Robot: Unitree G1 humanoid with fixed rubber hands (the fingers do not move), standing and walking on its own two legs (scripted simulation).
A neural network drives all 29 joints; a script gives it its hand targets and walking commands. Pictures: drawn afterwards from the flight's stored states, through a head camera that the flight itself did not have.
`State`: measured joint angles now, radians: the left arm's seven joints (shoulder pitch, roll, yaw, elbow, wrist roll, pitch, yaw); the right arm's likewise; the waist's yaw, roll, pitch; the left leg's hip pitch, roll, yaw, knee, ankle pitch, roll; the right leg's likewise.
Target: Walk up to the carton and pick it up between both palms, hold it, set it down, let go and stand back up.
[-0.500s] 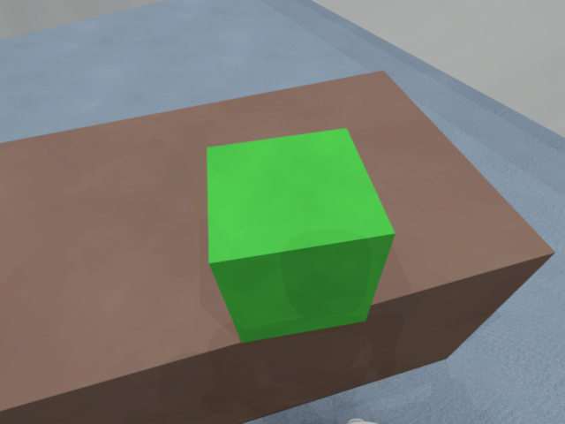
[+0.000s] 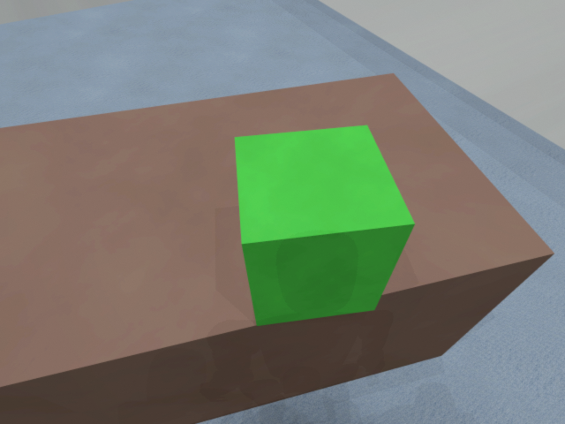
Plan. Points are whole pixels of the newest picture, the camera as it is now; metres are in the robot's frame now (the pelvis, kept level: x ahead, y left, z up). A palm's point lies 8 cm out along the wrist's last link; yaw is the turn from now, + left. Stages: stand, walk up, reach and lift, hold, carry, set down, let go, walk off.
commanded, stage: walk up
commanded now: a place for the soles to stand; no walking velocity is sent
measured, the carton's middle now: (309, 229) +0.42 -0.04 +0.02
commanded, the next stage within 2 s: reach and lift in 0.20 s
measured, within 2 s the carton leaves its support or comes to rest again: neither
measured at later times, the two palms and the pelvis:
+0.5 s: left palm out of the picture +0.16 +0.21 -0.12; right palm (473, 421) +0.16 -0.26 -0.13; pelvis -0.04 -0.04 -0.03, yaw +1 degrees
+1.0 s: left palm out of the picture +0.12 +0.20 -0.08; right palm out of the picture +0.13 -0.24 -0.08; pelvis -0.02 -0.09 +0.00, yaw +2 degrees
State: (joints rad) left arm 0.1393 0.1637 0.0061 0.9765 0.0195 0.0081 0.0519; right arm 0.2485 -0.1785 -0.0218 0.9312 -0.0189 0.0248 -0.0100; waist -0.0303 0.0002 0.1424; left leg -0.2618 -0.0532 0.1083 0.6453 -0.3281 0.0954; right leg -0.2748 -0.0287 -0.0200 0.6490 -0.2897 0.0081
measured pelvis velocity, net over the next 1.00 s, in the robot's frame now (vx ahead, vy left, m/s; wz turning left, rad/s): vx -0.02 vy -0.09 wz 0.04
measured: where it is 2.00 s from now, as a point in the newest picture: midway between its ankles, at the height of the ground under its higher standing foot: outside the picture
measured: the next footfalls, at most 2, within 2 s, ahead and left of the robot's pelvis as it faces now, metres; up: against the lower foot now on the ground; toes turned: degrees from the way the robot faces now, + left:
none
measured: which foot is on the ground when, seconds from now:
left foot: down 0.00-1.00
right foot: down 0.00-1.00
